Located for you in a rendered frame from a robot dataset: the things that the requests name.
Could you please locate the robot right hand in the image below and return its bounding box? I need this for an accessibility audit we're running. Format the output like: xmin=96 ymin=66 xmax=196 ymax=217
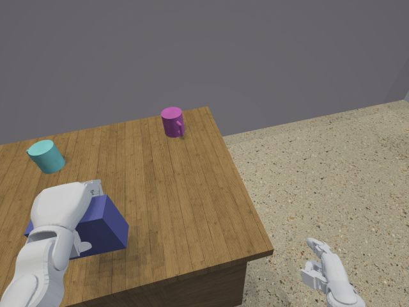
xmin=301 ymin=237 xmax=350 ymax=294

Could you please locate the robot left forearm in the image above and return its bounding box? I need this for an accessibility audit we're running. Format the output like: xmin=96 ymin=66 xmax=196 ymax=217
xmin=0 ymin=225 xmax=75 ymax=307

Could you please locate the robot right forearm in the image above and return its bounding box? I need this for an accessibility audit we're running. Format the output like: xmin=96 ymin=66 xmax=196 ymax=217
xmin=326 ymin=280 xmax=366 ymax=307

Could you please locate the table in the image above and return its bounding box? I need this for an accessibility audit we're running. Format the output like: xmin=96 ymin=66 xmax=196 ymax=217
xmin=0 ymin=106 xmax=274 ymax=307

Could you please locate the sponge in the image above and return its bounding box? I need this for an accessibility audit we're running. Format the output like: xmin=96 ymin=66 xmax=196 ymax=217
xmin=24 ymin=194 xmax=129 ymax=260

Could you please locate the robot left hand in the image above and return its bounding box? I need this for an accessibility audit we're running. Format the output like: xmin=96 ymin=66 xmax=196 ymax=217
xmin=31 ymin=179 xmax=104 ymax=258

